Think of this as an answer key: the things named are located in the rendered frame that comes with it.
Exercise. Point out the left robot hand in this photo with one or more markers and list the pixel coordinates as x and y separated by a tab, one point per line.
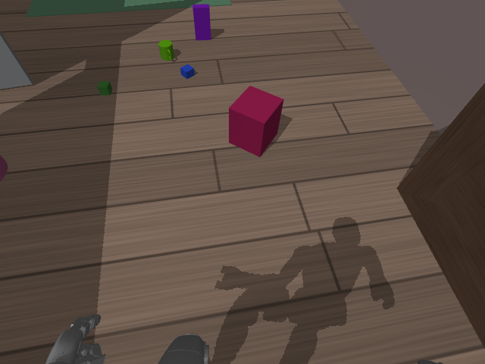
68	347

